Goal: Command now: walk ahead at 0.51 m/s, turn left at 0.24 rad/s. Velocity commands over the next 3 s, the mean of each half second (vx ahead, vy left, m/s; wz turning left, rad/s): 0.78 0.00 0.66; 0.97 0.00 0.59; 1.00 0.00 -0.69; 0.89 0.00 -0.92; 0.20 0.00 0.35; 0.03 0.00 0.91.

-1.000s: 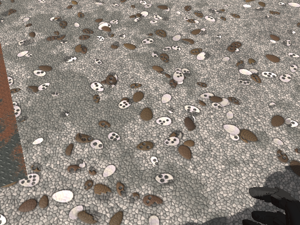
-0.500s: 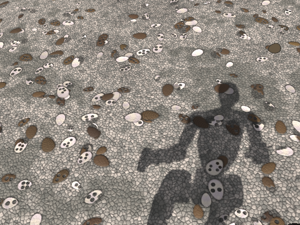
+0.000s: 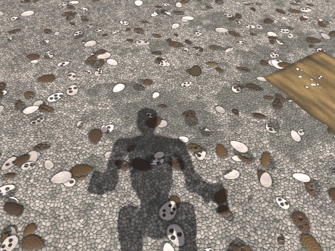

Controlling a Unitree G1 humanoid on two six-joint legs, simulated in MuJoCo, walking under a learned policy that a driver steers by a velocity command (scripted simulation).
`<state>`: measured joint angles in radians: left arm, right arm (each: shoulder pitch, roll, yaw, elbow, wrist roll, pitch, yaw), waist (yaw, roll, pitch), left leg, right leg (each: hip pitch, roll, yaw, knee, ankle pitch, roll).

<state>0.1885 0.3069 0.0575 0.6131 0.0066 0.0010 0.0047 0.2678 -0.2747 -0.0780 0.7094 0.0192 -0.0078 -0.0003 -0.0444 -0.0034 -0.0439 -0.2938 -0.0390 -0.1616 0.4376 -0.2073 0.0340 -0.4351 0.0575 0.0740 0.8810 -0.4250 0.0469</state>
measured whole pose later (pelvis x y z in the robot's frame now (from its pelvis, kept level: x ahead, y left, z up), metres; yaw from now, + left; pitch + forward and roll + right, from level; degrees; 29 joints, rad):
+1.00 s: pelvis +0.61 +0.36 -0.04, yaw +40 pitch +2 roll -1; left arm 0.08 0.27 -0.01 0.67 0.01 -0.07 -0.02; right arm 0.45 -0.35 -0.06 0.88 -0.05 -0.07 -0.02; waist -0.04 0.02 0.03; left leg 0.22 -0.15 -0.10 0.52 -0.35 0.14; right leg -0.54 0.05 -0.11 0.54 -0.04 -0.11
